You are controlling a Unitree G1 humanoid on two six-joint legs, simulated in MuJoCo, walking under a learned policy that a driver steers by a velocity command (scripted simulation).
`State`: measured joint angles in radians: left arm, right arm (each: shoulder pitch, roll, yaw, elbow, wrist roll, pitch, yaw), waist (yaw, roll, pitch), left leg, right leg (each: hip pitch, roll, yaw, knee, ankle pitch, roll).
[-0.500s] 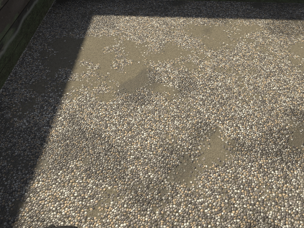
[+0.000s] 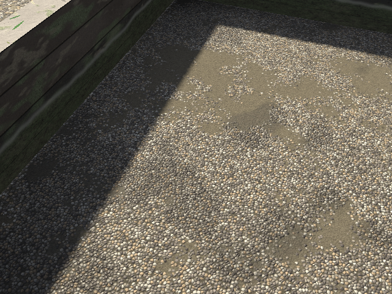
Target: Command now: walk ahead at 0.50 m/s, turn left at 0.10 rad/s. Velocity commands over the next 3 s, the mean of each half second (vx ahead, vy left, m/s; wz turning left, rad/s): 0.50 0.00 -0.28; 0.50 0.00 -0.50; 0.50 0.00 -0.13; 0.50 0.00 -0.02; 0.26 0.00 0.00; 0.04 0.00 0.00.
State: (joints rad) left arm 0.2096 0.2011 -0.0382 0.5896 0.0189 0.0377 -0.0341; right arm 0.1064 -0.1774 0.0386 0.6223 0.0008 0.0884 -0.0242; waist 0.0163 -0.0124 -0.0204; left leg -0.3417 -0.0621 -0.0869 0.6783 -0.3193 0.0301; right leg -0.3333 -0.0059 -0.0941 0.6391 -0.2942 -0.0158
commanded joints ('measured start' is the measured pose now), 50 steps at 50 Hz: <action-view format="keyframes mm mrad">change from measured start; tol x4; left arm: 1 -22 41 16 -78 6 -35 3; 7 -89 62 24 -74 -19 -16 7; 27 -109 77 51 -116 -28 30 27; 50 -60 44 48 -85 -19 21 26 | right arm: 1 -143 -147 -43 -110 3 -25 -7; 14 -111 -65 -14 -128 -28 -64 1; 26 -57 -89 -46 -118 -37 -48 -14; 50 -115 -43 -60 -132 -28 -29 -2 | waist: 1 16 147 -29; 7 -34 -45 20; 29 1 30 -88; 39 20 -45 -74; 47 16 57 -82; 50 32 17 -36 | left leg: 1 -73 125 -209 -308 -188 49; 8 -19 57 8 -166 -23 -26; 13 30 64 52 -135 12 -29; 29 233 102 181 -8 293 -55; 31 230 112 198 0 281 -55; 39 262 60 237 28 29 -60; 44 328 141 231 -23 83 -32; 47 275 195 232 -80 40 -18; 50 214 158 260 -85 -105 -28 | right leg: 1 108 10 18 -44 -35 -1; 7 75 -27 192 -160 -142 -57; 14 52 -3 225 -79 141 -65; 26 -20 62 274 -2 390 -97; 31 -74 84 292 -1 378 -91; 40 -185 85 441 -91 337 -103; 47 -194 135 303 -39 140 -63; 50 -185 124 336 -97 86 -63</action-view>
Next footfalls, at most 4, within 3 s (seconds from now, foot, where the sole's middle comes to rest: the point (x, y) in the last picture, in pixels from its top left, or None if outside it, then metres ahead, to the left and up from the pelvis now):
none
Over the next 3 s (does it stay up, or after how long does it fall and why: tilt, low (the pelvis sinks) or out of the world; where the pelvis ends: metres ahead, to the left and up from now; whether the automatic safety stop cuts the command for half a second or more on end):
stays up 0.04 0.03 0.00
